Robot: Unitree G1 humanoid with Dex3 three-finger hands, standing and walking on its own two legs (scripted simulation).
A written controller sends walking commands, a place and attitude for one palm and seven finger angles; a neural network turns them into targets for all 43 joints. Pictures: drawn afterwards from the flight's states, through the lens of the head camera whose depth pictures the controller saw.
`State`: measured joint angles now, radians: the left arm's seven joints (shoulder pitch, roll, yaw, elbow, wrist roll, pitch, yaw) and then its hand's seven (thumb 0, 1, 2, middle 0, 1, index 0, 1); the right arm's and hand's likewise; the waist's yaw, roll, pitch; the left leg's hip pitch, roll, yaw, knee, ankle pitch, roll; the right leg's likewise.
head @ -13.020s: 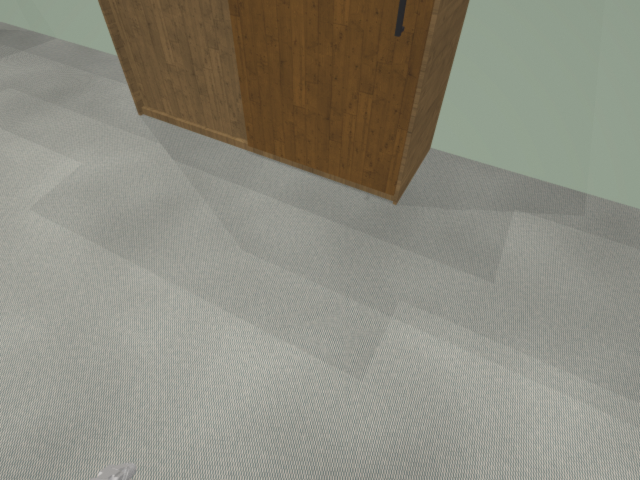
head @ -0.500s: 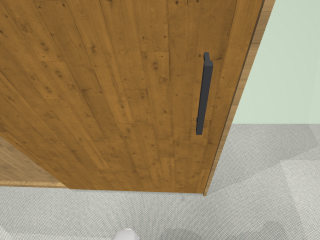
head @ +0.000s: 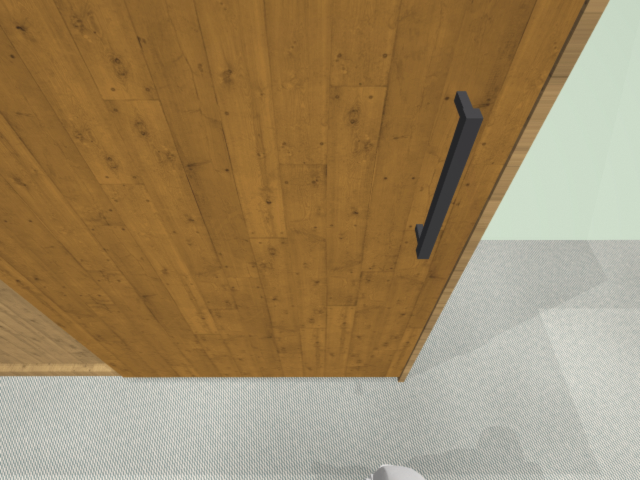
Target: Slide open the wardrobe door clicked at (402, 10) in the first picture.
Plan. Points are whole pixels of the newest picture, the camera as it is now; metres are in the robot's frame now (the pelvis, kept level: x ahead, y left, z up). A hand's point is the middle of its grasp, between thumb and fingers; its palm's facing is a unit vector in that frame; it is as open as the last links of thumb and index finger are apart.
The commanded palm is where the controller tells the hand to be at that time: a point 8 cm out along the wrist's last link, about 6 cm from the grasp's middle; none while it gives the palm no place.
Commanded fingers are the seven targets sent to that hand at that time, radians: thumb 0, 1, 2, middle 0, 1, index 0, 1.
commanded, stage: come to a stop and stand still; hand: right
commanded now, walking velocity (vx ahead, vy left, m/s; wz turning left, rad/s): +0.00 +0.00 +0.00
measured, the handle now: (439, 187) +0.44 -0.14 +0.12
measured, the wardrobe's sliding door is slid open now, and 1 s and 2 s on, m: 0.00 0.00 0.00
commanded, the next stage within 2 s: look again from close up in 1.08 s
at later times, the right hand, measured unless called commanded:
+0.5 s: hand out of the picture -0.03 -0.23 -0.17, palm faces +0.02 +0.98 -0.19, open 7.4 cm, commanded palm none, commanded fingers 0.00 -0.90 -0.90 0.20 0.30 0.20 0.30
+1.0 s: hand out of the picture -0.08 -0.22 -0.18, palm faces -0.01 +0.99 -0.16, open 7.4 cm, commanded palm none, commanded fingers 0.00 -0.90 -0.90 0.20 0.30 0.20 0.30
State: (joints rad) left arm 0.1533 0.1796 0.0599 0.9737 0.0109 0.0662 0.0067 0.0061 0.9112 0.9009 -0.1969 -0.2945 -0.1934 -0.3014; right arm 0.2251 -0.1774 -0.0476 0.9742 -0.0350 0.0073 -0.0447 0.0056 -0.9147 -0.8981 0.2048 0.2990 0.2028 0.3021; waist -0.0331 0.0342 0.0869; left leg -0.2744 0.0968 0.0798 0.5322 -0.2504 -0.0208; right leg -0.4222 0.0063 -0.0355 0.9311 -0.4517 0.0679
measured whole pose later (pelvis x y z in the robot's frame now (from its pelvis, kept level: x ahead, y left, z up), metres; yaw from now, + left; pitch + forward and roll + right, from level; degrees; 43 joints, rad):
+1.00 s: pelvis -0.05 -0.06 +0.00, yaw +0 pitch +0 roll +1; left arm 0.34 0.13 0.00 1.10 0.02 0.00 0.01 0.01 0.91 0.90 -0.20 -0.29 -0.20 -0.30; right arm 0.34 -0.11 0.01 1.12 -0.02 -0.02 -0.04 0.01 -0.91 -0.90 0.20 0.30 0.20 0.30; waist 0.02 -0.02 0.03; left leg -0.17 0.01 0.05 0.47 -0.30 0.00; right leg -0.32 0.01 -0.07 0.51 -0.20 -0.06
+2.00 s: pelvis -0.03 -0.06 +0.00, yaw +3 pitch -1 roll +0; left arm 0.23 0.17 -0.01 1.12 0.01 -0.02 0.02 0.00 0.91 0.90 -0.20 -0.29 -0.20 -0.30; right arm 0.29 -0.18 0.01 1.09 -0.01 -0.01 -0.04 0.01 -0.91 -0.90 0.20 0.30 0.20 0.30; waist -0.01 0.02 0.03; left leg -0.10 0.02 0.01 0.43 -0.32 -0.01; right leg -0.22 0.02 -0.12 0.44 -0.21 -0.06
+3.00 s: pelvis -0.05 -0.03 -0.03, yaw +0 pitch +7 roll +1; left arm 0.33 0.27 0.00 0.63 -0.05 -0.25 0.08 0.02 0.90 0.90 -0.20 -0.30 -0.20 -0.30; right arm 0.30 -0.32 -0.36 0.04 0.38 -0.28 0.38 0.01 0.02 -0.51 0.26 0.89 0.26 0.89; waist -0.01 -0.03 -0.09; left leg -0.44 -0.02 0.06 0.78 -0.46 0.02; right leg -0.59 -0.02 -0.05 0.80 -0.34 -0.03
